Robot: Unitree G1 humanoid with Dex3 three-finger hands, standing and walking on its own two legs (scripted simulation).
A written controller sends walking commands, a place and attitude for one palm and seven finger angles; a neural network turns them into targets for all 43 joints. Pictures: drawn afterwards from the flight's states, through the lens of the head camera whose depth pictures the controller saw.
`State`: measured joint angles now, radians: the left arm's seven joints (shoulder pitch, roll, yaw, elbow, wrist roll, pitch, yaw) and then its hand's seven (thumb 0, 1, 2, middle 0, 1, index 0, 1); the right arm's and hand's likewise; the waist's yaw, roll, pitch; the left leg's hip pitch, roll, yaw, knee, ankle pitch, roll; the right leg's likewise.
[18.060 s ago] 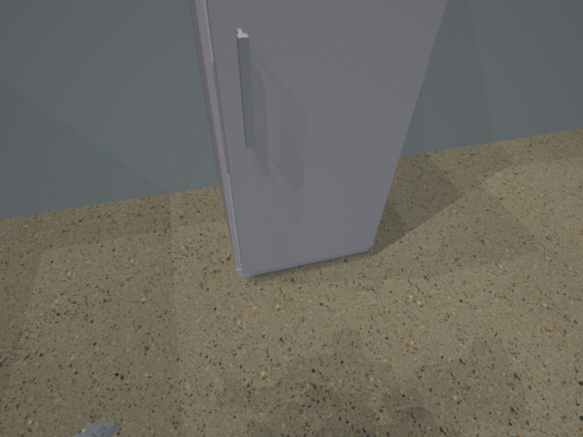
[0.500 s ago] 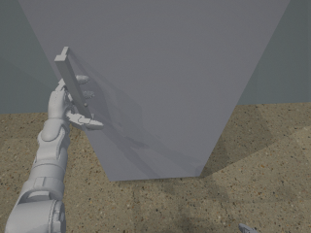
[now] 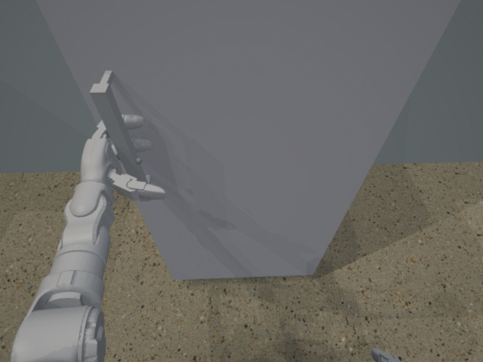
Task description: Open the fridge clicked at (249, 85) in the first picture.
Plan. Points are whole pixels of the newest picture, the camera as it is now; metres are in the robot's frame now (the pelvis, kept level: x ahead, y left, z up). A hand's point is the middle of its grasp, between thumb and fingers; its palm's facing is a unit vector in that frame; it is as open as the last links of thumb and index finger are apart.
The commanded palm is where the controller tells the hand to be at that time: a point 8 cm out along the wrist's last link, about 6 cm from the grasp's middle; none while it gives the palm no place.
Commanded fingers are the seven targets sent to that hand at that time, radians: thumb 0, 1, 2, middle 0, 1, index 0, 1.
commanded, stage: slide the fingers in behind the handle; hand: left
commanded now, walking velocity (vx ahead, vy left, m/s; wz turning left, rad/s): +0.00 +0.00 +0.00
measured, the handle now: (129, 145) +0.46 +0.22 +0.10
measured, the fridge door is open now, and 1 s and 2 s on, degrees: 0 0 1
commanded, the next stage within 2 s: grip the handle and tug to test in 0.10 s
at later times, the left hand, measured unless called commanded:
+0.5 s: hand (137, 162) +0.41 +0.19 +0.11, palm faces +0.08 -1.00 -0.01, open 12.1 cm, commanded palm +0.37 +0.23 +0.11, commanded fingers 0.00 0.25 0.62 -0.38 -1.31 -0.38 -1.31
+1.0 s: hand (135, 163) +0.41 +0.19 +0.11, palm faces +0.09 -1.00 -0.01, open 5.7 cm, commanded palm +0.38 +0.23 +0.11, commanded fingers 0.00 0.90 0.90 -0.45 -1.40 -0.45 -1.40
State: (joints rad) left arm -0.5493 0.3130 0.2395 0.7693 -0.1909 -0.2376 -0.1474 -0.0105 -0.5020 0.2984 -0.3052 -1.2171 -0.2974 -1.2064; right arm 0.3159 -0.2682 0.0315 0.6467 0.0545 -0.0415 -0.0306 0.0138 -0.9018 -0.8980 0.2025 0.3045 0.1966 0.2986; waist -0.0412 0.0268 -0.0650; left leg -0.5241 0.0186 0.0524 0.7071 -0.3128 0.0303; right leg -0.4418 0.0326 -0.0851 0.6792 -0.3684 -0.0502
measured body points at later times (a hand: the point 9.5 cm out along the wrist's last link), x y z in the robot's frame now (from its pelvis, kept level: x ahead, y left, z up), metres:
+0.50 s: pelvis +0.01 +0.01 +0.00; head +0.03 +0.01 +0.45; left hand +0.40 +0.24 +0.11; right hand +0.10 -0.24 -0.11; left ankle +0.02 +0.10 -0.72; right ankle -0.02 -0.09 -0.72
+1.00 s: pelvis +0.00 +0.01 +0.00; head +0.03 +0.01 +0.45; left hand +0.40 +0.24 +0.11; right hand +0.11 -0.24 -0.11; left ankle +0.02 +0.10 -0.72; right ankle -0.02 -0.09 -0.72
